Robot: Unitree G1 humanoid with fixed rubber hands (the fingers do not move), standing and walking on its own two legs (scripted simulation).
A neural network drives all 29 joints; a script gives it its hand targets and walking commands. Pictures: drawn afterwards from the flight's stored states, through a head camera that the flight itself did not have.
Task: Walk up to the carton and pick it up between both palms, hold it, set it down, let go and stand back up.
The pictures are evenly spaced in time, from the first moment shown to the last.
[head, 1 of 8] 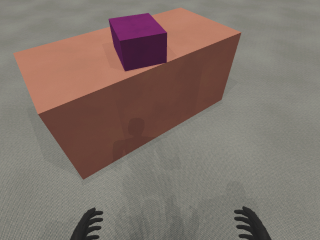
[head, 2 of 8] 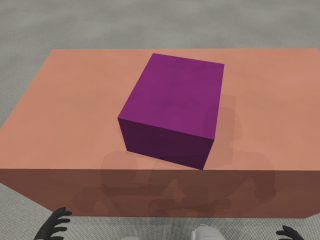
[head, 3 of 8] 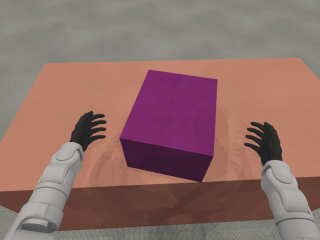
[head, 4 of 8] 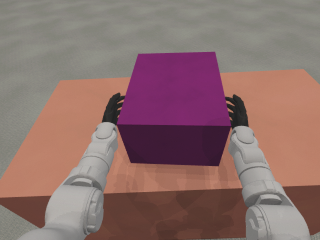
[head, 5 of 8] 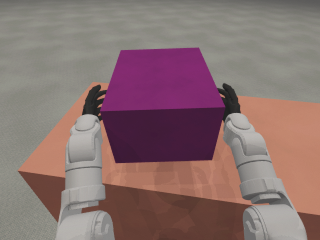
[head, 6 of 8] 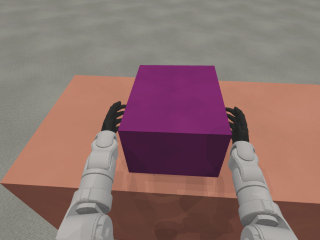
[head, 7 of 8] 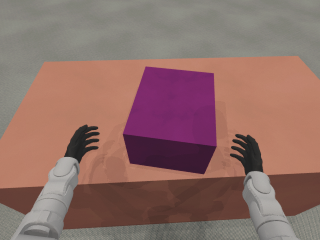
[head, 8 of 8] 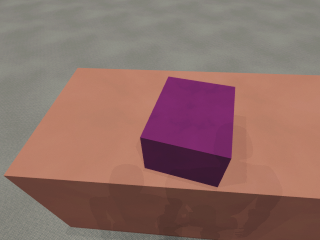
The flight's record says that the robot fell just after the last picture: no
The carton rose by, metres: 0.22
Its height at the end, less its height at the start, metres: +0.00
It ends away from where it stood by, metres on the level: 0.01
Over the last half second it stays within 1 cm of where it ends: yes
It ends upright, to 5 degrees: yes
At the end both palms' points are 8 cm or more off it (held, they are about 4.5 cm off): yes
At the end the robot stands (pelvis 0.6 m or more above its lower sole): yes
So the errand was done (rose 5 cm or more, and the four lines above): yes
